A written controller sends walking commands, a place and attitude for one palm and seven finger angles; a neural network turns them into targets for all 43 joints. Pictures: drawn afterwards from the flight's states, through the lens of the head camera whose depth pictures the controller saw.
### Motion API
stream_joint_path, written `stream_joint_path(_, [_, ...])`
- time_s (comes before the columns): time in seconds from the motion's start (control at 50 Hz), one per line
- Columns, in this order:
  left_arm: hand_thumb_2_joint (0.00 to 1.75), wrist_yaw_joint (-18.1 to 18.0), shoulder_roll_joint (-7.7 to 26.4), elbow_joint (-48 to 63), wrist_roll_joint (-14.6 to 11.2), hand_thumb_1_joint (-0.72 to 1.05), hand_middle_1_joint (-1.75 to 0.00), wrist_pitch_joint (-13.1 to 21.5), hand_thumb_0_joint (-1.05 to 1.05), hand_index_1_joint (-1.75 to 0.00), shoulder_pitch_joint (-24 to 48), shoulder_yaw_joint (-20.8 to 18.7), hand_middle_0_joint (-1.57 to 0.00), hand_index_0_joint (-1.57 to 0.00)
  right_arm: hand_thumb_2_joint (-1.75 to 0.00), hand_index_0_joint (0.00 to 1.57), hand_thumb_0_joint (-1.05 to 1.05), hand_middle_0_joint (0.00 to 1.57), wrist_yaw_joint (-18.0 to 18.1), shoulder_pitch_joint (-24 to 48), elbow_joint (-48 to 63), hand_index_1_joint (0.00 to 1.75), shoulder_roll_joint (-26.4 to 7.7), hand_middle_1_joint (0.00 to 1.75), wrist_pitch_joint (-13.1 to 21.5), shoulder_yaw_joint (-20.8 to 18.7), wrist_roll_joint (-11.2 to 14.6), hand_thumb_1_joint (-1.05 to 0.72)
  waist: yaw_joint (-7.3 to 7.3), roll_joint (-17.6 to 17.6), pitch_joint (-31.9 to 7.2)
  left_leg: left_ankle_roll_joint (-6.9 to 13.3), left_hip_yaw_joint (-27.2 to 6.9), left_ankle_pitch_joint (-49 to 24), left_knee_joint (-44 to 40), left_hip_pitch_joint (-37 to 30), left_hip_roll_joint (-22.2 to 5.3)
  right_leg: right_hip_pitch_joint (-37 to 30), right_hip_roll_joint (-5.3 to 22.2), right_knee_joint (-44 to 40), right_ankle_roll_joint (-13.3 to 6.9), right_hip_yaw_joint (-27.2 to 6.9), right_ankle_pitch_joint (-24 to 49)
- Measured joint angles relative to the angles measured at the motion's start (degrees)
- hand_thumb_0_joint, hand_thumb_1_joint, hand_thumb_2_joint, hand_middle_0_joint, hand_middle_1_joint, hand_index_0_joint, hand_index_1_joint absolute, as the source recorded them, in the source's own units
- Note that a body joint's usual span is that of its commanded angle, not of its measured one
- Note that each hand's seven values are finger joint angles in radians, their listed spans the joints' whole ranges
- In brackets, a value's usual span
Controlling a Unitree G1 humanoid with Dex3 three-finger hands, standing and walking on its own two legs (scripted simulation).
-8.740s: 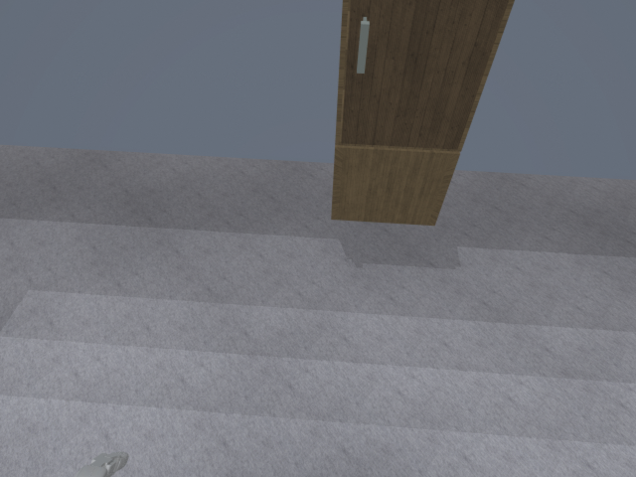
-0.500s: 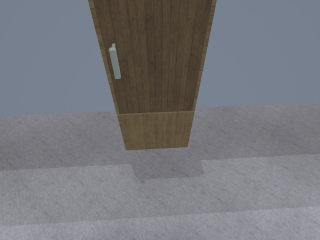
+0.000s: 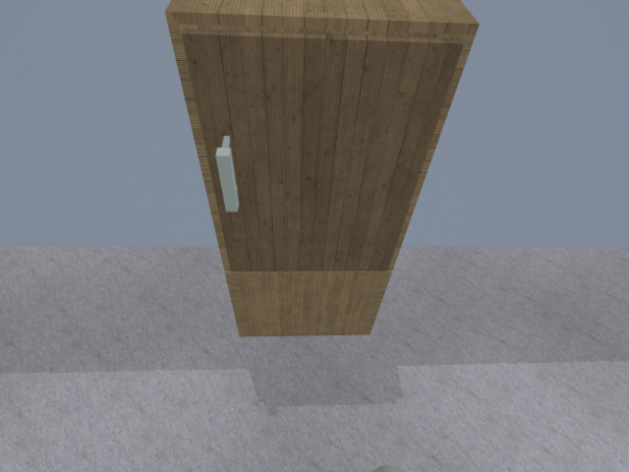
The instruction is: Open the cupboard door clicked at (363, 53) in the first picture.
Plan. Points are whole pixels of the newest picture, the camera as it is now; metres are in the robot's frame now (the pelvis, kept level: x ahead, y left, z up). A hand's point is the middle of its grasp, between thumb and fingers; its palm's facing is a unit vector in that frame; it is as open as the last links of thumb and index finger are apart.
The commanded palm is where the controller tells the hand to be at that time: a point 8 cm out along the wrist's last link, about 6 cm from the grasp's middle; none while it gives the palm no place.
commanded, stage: come to a stop and stand still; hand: left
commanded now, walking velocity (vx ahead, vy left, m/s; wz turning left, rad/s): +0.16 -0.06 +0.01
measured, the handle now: (229, 174) +0.60 +0.20 +0.00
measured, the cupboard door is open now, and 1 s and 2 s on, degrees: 0 0 0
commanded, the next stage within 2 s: look again from close up in 1.00 s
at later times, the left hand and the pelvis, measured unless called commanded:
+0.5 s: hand out of the picture +0.15 +0.15 -0.16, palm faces +0.06 -0.96 -0.29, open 7.3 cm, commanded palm none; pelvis +0.07 -0.05 +0.00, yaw +1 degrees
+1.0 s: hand out of the picture +0.08 +0.21 -0.18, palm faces +0.04 -0.96 -0.26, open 7.4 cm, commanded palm none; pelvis +0.06 +0.01 -0.02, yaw +0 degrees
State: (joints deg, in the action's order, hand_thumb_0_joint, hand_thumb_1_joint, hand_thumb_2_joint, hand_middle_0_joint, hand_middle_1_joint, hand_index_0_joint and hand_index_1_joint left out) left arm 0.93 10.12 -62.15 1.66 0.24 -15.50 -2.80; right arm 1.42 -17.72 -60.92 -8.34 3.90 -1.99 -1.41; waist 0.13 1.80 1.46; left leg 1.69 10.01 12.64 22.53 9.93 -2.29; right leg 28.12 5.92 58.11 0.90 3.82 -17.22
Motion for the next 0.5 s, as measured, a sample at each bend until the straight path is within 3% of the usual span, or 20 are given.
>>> stream_joint_path(0.14, [0.9, -0.32, 0.37, 1.21, -0.24, 0.92, -0.3, -0.11, 0.0, -0.3, 4.17, -0.03, -0.19, -0.2, -0.9, 0.2, 0.0, 0.2, -0.32, -3.63, -3.25, 0.3, 1.39, 0.3, -1.5, -0.04, -0.23, -0.92, -1.83, -1.29, 1.56, -2.92, -0.39, 3.85, 0.31, -4.04, -1.13, -2.8, 0.24, -18.09, 0.34, 1.42, 2.26])
stream_joint_path(0.18, [0.9, -0.47, 0.44, 1.57, -0.3, 0.92, -0.3, 0.83, 0.0, -0.3, 4.73, 0.29, -0.19, -0.2, -0.9, 0.2, 0.0, 0.2, -0.24, -4.53, -4.08, 0.3, 1.69, 0.3, -1.92, 0.04, -0.05, -0.91, -2.07, -1.43, 1.84, -4.27, -0.5, 6.91, 3.9, -4.09, -1.67, -6.54, -0.3, -25.77, 0.2, 2.04, 8.52])
stream_joint_path(0.24, [0.9, -1.29, -1.28, 1.21, -0.47, 0.92, -0.3, 2.16, 0.0, -0.3, 6.33, 1.13, -0.19, -0.2, -0.9, 0.2, 0.01, 0.2, -0.06, -3.58, -5.11, 0.3, 0.8, 0.3, -3.23, 0.05, 0.87, -0.91, -2.4, -4.32, 2.71, -4.32, -3.77, 14.97, 13.47, -0.94, -2.95, -7.73, -1.84, -24.2, -2.0, 3.75, 5.12])
stream_joint_path(0.3, [0.89, -2.39, -2.24, 2.28, -0.68, 0.92, -0.3, 1.91, 0.0, -0.3, 7.88, 1.19, -0.19, -0.2, -0.9, 0.2, 0.01, 0.2, 0.44, -1.05, -4.41, 0.3, 0.26, 0.3, -4.99, -0.34, 1.39, -0.91, -1.75, -3.91, 3.27, -4.09, -6.24, 20.57, 25.69, 4.86, -0.46, -8.82, -1.2, -24.99, -3.18, 4.1, 3.81])
stream_joint_path(0.38, [0.89, -3.14, -2.46, 4.15, -0.32, 0.93, -0.3, 0.64, -0.01, -0.3, 9.34, 1.05, -0.2, -0.21, -0.9, 0.2, 0.01, 0.2, 0.15, 3.87, -1.62, 0.3, -1.85, 0.3, -6.99, -1.4, 0.92, -0.91, -0.25, -3.55, 4.23, -4.59, -7.96, 17.88, 37.91, 12.65, 2.09, -9.52, -0.18, -27.36, -3.1, 3.86, 5.5])
stream_joint_path(0.44, [0.89, -3.35, -2.08, 4.89, -0.14, 0.92, -0.3, -0.18, -0.01, -0.3, 9.01, 0.84, -0.2, -0.21, -0.9, 0.2, 0.01, 0.2, -0.4, 7.56, 1.16, 0.3, -3.83, 0.3, -7.91, -2.14, 0.45, -0.91, 0.27, -3.61, 4.28, -5.26, -8.99, 13.91, 41.64, 16.39, 2.5, -9.31, 0.22, -28.58, -2.72, 3.57, 6.7])
stream_joint_path(0.5, [0.89, -3.24, -1.1, 5.25, 0.19, 0.92, -0.3, -0.92, -0.01, -0.3, 7.98, 0.52, -0.2, -0.21, -0.9, 0.19, 0.01, 0.2, -0.84, 10.18, 3.58, 0.3, -5.18, 0.3, -7.81, -2.46, 0.28, -0.91, 0.78, -3.12, 3.92, -5.5, -9.48, 11.71, 39.47, 16.72, 2.03, -8.97, 0.62, -29.19, -2.22, 3.09, 7.62])
